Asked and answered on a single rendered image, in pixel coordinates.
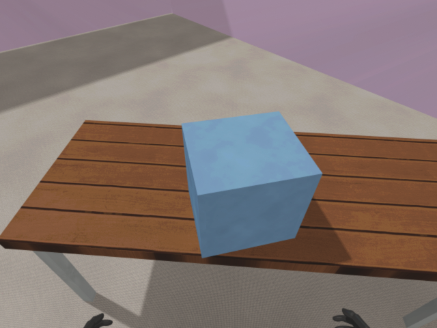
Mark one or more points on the left robot hand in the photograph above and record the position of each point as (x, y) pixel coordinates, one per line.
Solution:
(97, 322)

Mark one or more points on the carton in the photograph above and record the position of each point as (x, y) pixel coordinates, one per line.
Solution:
(250, 181)

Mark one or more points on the table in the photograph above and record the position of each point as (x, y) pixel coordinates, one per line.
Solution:
(120, 189)

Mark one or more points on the right robot hand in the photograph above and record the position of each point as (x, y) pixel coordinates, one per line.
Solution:
(351, 318)

